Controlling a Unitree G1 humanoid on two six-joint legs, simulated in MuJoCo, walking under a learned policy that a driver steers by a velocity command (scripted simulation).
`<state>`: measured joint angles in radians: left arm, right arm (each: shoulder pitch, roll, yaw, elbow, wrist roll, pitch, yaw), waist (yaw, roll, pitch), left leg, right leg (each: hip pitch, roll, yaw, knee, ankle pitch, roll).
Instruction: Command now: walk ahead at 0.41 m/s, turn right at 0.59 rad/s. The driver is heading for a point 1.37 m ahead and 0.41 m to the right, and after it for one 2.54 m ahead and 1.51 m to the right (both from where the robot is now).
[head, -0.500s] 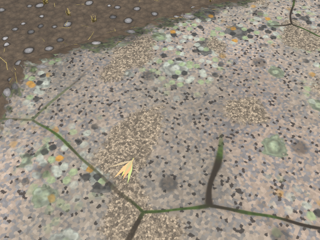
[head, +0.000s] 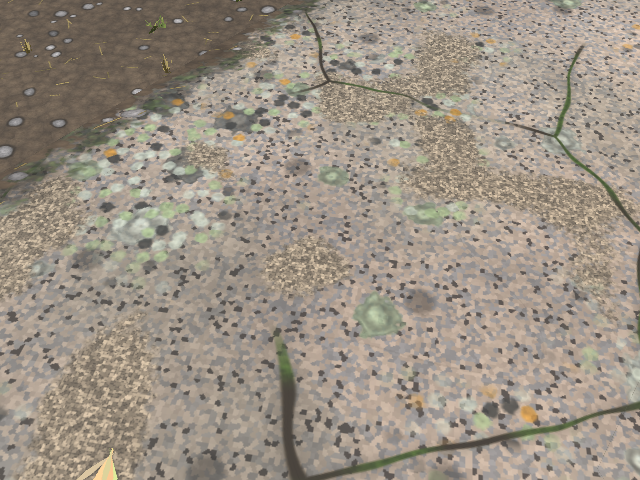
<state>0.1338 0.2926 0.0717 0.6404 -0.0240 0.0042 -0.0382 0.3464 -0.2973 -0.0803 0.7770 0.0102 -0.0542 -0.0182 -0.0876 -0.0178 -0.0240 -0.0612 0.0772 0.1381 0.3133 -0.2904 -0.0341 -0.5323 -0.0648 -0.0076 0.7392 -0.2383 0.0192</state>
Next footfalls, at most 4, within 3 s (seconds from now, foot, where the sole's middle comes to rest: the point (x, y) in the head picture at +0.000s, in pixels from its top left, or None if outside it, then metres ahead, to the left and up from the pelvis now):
0.08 right None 0.13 -0.14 -0.78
0.54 left None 0.49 -0.01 -0.78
1.04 right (469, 417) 0.62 -0.37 -0.78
1.60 left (404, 282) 1.00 -0.29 -0.78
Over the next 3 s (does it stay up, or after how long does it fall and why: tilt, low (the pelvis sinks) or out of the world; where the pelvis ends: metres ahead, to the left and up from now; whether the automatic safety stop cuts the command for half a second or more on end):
stays up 1.28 -0.45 -0.01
